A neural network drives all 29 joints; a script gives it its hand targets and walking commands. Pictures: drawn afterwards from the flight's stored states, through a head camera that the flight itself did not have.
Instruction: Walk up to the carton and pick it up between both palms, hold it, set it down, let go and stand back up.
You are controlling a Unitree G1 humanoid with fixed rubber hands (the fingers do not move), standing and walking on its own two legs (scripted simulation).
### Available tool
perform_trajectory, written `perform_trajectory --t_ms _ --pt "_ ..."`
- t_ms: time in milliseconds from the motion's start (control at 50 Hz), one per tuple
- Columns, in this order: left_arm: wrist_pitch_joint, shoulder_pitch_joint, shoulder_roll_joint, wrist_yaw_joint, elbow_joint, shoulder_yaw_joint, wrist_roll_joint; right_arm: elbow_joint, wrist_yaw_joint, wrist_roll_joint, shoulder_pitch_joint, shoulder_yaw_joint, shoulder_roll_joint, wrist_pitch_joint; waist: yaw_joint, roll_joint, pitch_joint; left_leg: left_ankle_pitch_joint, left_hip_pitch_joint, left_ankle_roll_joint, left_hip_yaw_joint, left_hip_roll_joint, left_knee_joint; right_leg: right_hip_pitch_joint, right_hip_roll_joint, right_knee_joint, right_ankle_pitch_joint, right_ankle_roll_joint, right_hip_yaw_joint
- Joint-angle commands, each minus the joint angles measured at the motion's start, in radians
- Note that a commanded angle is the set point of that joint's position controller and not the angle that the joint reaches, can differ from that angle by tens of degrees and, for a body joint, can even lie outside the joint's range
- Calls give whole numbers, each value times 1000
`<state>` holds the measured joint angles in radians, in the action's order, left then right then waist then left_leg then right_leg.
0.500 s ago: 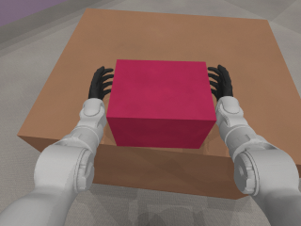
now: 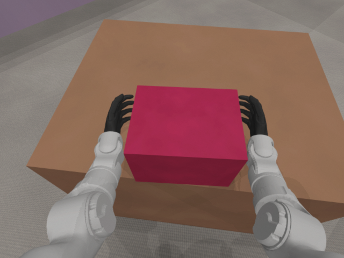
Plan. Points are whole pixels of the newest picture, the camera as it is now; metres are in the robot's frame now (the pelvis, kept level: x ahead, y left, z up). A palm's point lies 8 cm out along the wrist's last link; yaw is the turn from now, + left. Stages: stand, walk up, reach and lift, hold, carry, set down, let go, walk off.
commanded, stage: reach and lift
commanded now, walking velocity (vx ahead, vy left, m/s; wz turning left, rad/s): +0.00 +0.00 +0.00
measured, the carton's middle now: (184, 137) +0.42 -0.03 -0.02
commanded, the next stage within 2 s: none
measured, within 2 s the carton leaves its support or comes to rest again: leaves its support in 1.20 s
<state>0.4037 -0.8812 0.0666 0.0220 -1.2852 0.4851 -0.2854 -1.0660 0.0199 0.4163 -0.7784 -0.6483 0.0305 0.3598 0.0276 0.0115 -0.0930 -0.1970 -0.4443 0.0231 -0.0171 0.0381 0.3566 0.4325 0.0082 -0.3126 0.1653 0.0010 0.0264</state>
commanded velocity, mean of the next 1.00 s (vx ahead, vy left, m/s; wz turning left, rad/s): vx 0.00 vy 0.00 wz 0.00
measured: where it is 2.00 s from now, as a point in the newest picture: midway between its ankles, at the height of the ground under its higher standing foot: outside the picture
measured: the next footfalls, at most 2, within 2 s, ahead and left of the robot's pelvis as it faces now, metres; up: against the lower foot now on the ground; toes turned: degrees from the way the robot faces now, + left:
none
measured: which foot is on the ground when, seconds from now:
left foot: down 0.00-1.00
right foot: down 0.00-1.00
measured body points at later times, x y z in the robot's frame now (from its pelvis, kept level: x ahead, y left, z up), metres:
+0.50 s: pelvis +0.00 +0.00 +0.00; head +0.10 +0.00 +0.44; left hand +0.44 +0.15 +0.03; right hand +0.42 -0.20 +0.04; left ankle -0.04 +0.13 -0.74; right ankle -0.03 -0.12 -0.74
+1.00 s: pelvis -0.02 +0.00 +0.00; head +0.06 +0.00 +0.44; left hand +0.41 +0.15 +0.03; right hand +0.39 -0.19 +0.04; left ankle -0.04 +0.13 -0.74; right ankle -0.03 -0.12 -0.74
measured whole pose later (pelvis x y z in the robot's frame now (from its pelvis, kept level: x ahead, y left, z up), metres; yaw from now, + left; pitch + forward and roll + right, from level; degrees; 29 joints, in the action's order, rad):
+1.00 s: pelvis -0.02 +0.00 +0.00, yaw +1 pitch +18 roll -1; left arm 0.44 -0.83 0.09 0.07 -1.30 0.30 -0.14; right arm -1.23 0.11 0.31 -0.77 -0.48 0.09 0.48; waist 0.03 0.01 -0.15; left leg -0.14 -0.50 0.03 0.00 0.04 0.34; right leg 0.47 0.01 -0.27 0.10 0.01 0.05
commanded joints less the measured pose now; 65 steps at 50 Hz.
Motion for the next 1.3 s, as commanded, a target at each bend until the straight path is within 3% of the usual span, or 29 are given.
perform_trajectory --t_ms 0,180,380,660,940,1080,1280 --pt "2 -393 -459 -84 43 -165 -92 -52 -140 82 -423 289 -530 59 -22 -2 -498 493 194 23 -70 -8 50 -316 -4 -80 -585 -31 58" --pt "-16 -383 -479 -91 84 -186 -79 -16 -129 74 -417 318 -548 57 -18 -28 -525 406 124 2 -74 -21 10 -418 -17 -88 -638 -39 55" --pt "-15 -370 -512 -91 106 -223 -72 -13 -123 53 -416 356 -554 81 -13 -16 -538 448 148 10 -71 -16 17 -407 -10 -85 -658 -33 64" --pt "56 -408 -560 -78 106 -316 -23 -51 -98 30 -471 433 -526 184 1 -9 -614 503 139 28 -64 -12 37 -411 2 -84 -719 -23 67" --pt "94 -542 -555 -75 100 -404 66 -90 -88 9 -570 462 -498 213 5 0 -682 371 121 30 -64 -12 10 -342 3 -54 -553 -17 70" --pt "97 -617 -574 -73 120 -473 143 -55 -88 -58 -611 534 -534 169 4 6 -740 316 120 28 -53 -16 6 -337 4 -58 -494 -18 57" --pt "69 -725 -602 -66 175 -588 277 30 -79 -242 -661 695 -603 38 12 13 -729 264 151 34 -12 -36 25 -310 17 -68 -395 -23 31"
